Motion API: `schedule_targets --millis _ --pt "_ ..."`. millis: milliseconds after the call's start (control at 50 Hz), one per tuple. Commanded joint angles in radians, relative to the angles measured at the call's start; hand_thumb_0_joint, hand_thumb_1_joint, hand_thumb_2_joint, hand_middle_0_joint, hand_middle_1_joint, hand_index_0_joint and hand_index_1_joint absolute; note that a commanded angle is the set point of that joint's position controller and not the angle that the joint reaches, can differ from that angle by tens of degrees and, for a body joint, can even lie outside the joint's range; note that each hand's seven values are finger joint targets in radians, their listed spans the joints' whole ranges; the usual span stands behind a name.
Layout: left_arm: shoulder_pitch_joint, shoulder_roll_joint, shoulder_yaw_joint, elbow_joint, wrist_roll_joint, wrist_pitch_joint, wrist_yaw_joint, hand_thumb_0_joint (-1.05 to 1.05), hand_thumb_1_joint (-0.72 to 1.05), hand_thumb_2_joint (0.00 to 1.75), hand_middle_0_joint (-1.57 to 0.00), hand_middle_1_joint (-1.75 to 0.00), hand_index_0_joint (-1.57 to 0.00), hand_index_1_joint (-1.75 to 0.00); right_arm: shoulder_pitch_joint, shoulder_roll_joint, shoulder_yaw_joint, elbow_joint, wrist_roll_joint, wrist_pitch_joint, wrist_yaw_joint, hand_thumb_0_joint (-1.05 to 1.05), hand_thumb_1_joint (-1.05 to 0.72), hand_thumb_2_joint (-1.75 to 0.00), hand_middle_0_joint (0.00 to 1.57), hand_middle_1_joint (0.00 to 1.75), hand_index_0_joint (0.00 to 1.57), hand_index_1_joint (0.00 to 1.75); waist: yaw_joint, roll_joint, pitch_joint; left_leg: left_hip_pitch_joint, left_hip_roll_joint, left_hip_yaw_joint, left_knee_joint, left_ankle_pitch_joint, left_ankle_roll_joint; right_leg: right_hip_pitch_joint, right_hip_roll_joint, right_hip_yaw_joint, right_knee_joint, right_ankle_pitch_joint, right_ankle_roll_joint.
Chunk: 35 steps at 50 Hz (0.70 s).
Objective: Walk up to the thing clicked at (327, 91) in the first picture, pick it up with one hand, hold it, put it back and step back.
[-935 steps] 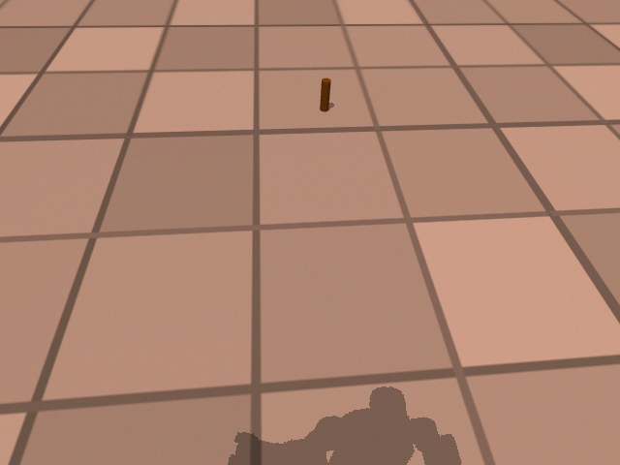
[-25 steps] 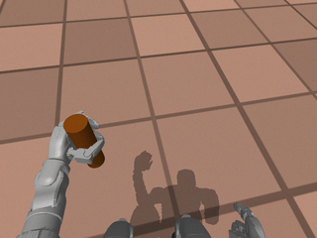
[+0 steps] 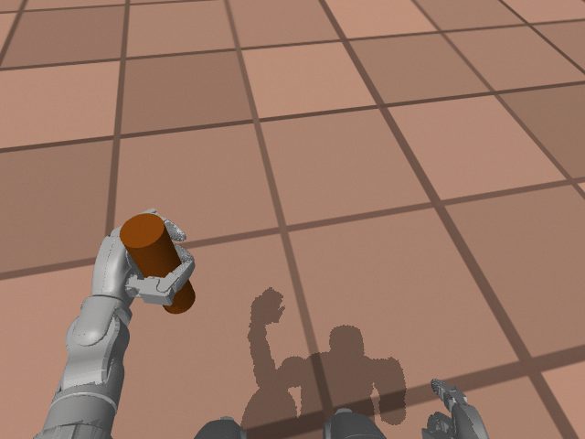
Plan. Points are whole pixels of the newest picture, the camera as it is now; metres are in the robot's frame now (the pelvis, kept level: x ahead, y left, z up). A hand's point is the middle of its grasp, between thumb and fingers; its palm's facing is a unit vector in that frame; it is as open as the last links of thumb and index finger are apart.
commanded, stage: hold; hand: left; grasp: from the side
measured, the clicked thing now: (163, 269) +0.32 +0.18 +0.02
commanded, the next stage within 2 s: none
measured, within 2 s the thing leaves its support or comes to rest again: neither
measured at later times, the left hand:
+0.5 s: hand (161, 261) +0.32 +0.17 +0.05, palm faces -0.05 -1.00 -0.01, open 7.1 cm
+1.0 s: hand (162, 262) +0.32 +0.17 +0.06, palm faces -0.04 -1.00 -0.01, open 7.1 cm
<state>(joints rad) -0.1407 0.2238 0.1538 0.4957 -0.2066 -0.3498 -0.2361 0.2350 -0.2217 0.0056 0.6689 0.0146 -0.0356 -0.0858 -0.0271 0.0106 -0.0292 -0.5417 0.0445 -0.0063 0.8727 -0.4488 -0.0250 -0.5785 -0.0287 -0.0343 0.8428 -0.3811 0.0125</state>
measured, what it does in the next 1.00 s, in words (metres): stands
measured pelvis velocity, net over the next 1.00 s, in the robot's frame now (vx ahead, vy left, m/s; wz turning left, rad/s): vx -0.01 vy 0.00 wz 0.00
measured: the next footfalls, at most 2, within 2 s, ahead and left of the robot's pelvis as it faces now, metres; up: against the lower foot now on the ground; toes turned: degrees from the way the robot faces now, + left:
none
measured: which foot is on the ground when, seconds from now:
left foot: down 0.00-1.00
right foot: down 0.00-1.00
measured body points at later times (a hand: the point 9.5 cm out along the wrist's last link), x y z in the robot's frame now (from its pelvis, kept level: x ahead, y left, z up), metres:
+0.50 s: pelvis +0.00 +0.00 +0.01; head +0.03 +0.00 +0.46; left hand +0.32 +0.22 +0.06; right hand +0.12 -0.25 -0.10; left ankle +0.00 +0.13 -0.70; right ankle +0.03 -0.13 -0.70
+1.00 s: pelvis -0.01 +0.00 +0.01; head +0.02 +0.00 +0.46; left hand +0.31 +0.22 +0.06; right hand +0.11 -0.25 -0.10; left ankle +0.00 +0.13 -0.70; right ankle +0.03 -0.13 -0.70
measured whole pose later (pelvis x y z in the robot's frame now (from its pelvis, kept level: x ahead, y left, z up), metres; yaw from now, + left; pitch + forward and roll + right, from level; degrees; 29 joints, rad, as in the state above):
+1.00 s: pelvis -0.01 +0.00 +0.01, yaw +0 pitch +4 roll -1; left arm -0.16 0.22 0.15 0.51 -0.20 -0.35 -0.23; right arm 0.25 -0.22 0.00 0.69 0.02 -0.05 -0.07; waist -0.02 0.01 -0.01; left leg -0.47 0.04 0.00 0.81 -0.41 -0.02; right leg -0.51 -0.03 -0.03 0.77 -0.34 0.01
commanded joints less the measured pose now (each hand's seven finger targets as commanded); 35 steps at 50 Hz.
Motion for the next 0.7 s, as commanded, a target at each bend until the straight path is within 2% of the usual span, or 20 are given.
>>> schedule_targets --millis 0,20,60,140,180,200,260,300,360,420,460,480,500,520,540,560,580,640,660,680 --pt "-0.295 0.147 0.057 -0.259 -0.028 -0.090 0.009 0.00 0.43 1.25 -1.29 -1.44 -1.32 -1.42 -0.023 -0.137 -0.044 -0.120 0.001 -0.042 -0.010 0.00 -0.89 -0.89 0.20 0.30 0.20 0.30 -0.003 0.006 -0.308 0.107 -0.039 0.011 -0.139 0.270 0.023 0.202 0.028 0.002 -0.120 0.268 -0.022" --pt "-0.306 0.153 0.062 -0.285 -0.029 -0.090 0.010 0.00 0.42 1.25 -1.29 -1.43 -1.31 -1.42 -0.026 -0.133 -0.043 -0.124 0.001 -0.043 -0.008 0.00 -0.88 -0.89 0.20 0.30 0.20 0.30 0.010 0.016 -0.293 0.099 -0.041 0.012 -0.143 0.257 0.024 0.200 0.029 0.000 -0.128 0.258 -0.021" --pt "-0.314 0.165 0.076 -0.295 -0.032 -0.093 0.016 0.00 0.44 1.25 -1.29 -1.43 -1.32 -1.42 -0.023 -0.134 -0.043 -0.121 0.004 -0.045 -0.007 0.00 -0.88 -0.89 0.20 0.30 0.20 0.30 0.011 0.005 -0.287 0.096 -0.040 0.012 -0.153 0.235 0.025 0.210 0.027 0.000 -0.136 0.239 -0.020" --pt "-0.312 0.147 0.046 -0.282 -0.025 -0.087 0.009 0.00 0.46 1.25 -1.29 -1.43 -1.31 -1.42 -0.023 -0.132 -0.041 -0.117 0.001 -0.043 -0.009 0.00 -0.88 -0.89 0.20 0.30 0.20 0.30 -0.003 0.027 -0.285 0.128 -0.040 0.011 -0.158 0.252 0.023 0.199 0.031 -0.001 -0.141 0.251 -0.022" --pt "-0.321 0.164 0.062 -0.286 -0.027 -0.080 0.009 0.00 0.45 1.26 -1.29 -1.44 -1.31 -1.42 -0.020 -0.135 -0.043 -0.112 0.003 -0.045 -0.010 0.00 -0.88 -0.89 0.20 0.30 0.20 0.30 -0.002 0.015 -0.289 0.123 -0.040 0.013 -0.160 0.253 0.026 0.218 0.027 0.002 -0.147 0.262 -0.020" --pt "-0.326 0.139 0.039 -0.264 -0.030 -0.077 0.006 0.00 0.43 1.26 -1.29 -1.44 -1.31 -1.42 -0.028 -0.134 -0.041 -0.116 0.005 -0.044 -0.010 0.00 -0.88 -0.89 0.20 0.30 0.20 0.30 -0.008 0.007 -0.260 0.122 -0.039 0.010 -0.166 0.247 0.026 0.199 0.029 0.001 -0.149 0.253 -0.019" --pt "-0.351 0.179 0.073 -0.299 -0.028 -0.086 0.009 0.00 0.42 1.25 -1.28 -1.43 -1.30 -1.41 -0.025 -0.137 -0.045 -0.110 0.005 -0.044 -0.008 0.00 -0.88 -0.89 0.20 0.30 0.20 0.30 0.007 0.029 -0.272 0.135 -0.039 0.010 -0.176 0.236 0.023 0.209 0.029 -0.003 -0.153 0.232 -0.023" --pt "-0.298 0.148 0.061 -0.259 -0.034 -0.078 0.007 0.00 0.43 1.25 -1.29 -1.44 -1.31 -1.42 -0.022 -0.135 -0.043 -0.110 0.005 -0.046 -0.007 0.00 -0.88 -0.89 0.20 0.30 0.20 0.30 0.010 0.001 -0.280 0.128 -0.039 0.009 -0.177 0.255 0.025 0.232 0.029 -0.004 -0.153 0.254 -0.021" --pt "-0.333 0.142 0.035 -0.276 -0.030 -0.079 0.003 0.00 0.41 1.25 -1.29 -1.44 -1.31 -1.42 -0.029 -0.137 -0.044 -0.114 0.007 -0.047 -0.004 0.00 -0.88 -0.89 0.20 0.30 0.20 0.30 0.000 0.021 -0.253 0.136 -0.039 0.008 -0.185 0.251 0.023 0.208 0.031 -0.005 -0.158 0.246 -0.023" --pt "-0.311 0.148 0.061 -0.222 -0.030 -0.080 0.005 0.00 0.42 1.25 -1.27 -1.42 -1.29 -1.40 -0.027 -0.140 -0.049 -0.109 0.008 -0.048 0.001 0.00 -0.88 -0.89 0.20 0.30 0.20 0.30 0.004 0.002 -0.240 0.124 -0.035 0.005 -0.186 0.236 0.022 0.196 0.032 -0.008 -0.155 0.230 -0.023" --pt "-0.365 0.157 0.048 -0.301 -0.029 -0.095 0.002 0.00 0.45 1.26 -1.28 -1.43 -1.31 -1.42 -0.022 -0.138 -0.048 -0.113 0.003 -0.049 0.004 0.00 -0.88 -0.89 0.20 0.30 0.20 0.30 0.005 0.036 -0.292 0.149 -0.037 0.005 -0.177 0.264 0.020 0.215 0.032 -0.006 -0.149 0.253 -0.025" --pt "-0.335 0.178 0.071 -0.293 -0.027 -0.094 0.005 0.00 0.44 1.27 -1.30 -1.45 -1.32 -1.44 -0.007 -0.141 -0.050 -0.107 0.003 -0.047 0.002 0.00 -0.88 -0.89 0.20 0.30 0.20 0.30 0.012 0.036 -0.329 0.167 -0.037 0.007 -0.173 0.303 0.019 0.241 0.031 -0.007 -0.143 0.286 -0.026" --pt "-0.325 0.157 0.048 -0.271 -0.027 -0.088 0.003 0.00 0.45 1.27 -1.30 -1.45 -1.32 -1.44 -0.015 -0.142 -0.047 -0.110 0.006 -0.047 0.002 0.00 -0.88 -0.89 0.20 0.30 0.20 0.30 0.003 0.020 -0.294 0.154 -0.037 0.005 -0.177 0.296 0.019 0.230 0.032 -0.006 -0.147 0.279 -0.026" --pt "-0.359 0.173 0.057 -0.324 -0.029 -0.093 0.004 0.00 0.44 1.27 -1.28 -1.44 -1.31 -1.43 -0.010 -0.141 -0.048 -0.110 0.004 -0.048 0.003 0.00 -0.88 -0.89 0.20 0.30 0.20 0.30 0.009 0.044 -0.323 0.170 -0.038 0.008 -0.174 0.313 0.018 0.242 0.030 -0.003 -0.145 0.299 -0.027" --pt "-0.355 0.170 0.061 -0.291 -0.031 -0.089 0.006 0.00 0.44 1.27 -1.29 -1.45 -1.31 -1.43 -0.008 -0.142 -0.048 -0.102 0.005 -0.048 0.001 0.00 -0.88 -0.89 0.20 0.30 0.20 0.30 0.003 0.040 -0.311 0.172 -0.037 0.006 -0.175 0.322 0.016 0.231 0.032 -0.005 -0.144 0.302 -0.027" --pt "-0.344 0.137 0.039 -0.250 -0.034 -0.079 0.003 0.00 0.45 1.26 -1.29 -1.44 -1.31 -1.42 -0.018 -0.136 -0.041 -0.110 0.006 -0.046 -0.001 0.00 -0.88 -0.89 0.20 0.30 0.20 0.30 -0.006 0.009 -0.280 0.161 -0.036 0.006 -0.178 0.301 0.021 0.221 0.033 -0.004 -0.158 0.290 -0.024" --pt "-0.398 0.156 0.048 -0.309 -0.034 -0.086 0.007 0.00 0.43 1.26 -1.29 -1.44 -1.31 -1.42 -0.016 -0.137 -0.044 -0.106 0.004 -0.049 0.000 0.00 -0.88 -0.89 0.20 0.30 0.20 0.30 -0.005 0.021 -0.287 0.155 -0.038 0.008 -0.179 0.284 0.023 0.229 0.030 -0.002 -0.162 0.280 -0.022" --pt "-0.359 0.173 0.078 -0.254 -0.025 -0.082 0.021 0.00 0.41 1.26 -1.28 -1.44 -1.30 -1.42 -0.012 -0.132 -0.043 -0.097 0.002 -0.046 -0.001 0.00 -0.88 -0.90 0.20 0.30 0.20 0.30 0.008 0.008 -0.271 0.124 -0.042 0.015 -0.183 0.245 0.028 0.237 0.025 0.002 -0.172 0.250 -0.019" --pt "-0.369 0.162 0.060 -0.283 -0.023 -0.087 0.020 0.00 0.41 1.26 -1.28 -1.44 -1.30 -1.43 -0.016 -0.131 -0.043 -0.101 0.002 -0.047 0.001 0.00 -0.88 -0.89 0.20 0.30 0.20 0.30 0.007 0.015 -0.271 0.132 -0.042 0.014 -0.187 0.245 0.027 0.238 0.026 0.001 -0.172 0.249 -0.020" --pt "-0.336 0.143 0.052 -0.235 -0.020 -0.083 0.020 0.00 0.42 1.27 -1.29 -1.45 -1.31 -1.43 -0.016 -0.133 -0.046 -0.100 0.002 -0.049 0.003 0.00 -0.88 -0.89 0.20 0.30 0.20 0.30 0.007 0.005 -0.254 0.129 -0.040 0.012 -0.189 0.245 0.026 0.225 0.029 -0.004 -0.167 0.244 -0.022"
